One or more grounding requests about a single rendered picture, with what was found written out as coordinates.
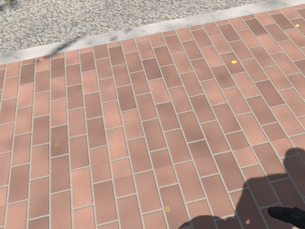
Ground robot right hand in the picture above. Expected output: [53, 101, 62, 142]
[268, 207, 305, 229]

